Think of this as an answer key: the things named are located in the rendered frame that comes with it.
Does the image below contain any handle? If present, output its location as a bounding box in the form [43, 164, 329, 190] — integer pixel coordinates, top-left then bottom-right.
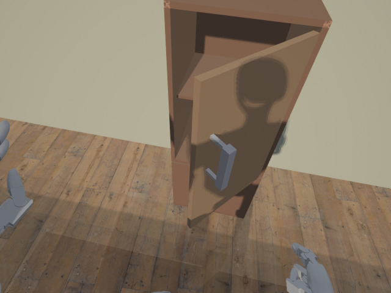
[205, 134, 237, 191]

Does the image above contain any right robot hand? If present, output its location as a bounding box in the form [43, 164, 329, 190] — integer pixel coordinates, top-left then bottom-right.
[286, 242, 334, 293]

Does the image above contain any left robot hand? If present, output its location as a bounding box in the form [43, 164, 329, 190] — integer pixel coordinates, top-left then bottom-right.
[0, 120, 33, 235]

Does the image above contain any cupboard door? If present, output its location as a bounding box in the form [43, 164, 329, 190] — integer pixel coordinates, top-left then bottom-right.
[188, 31, 320, 229]

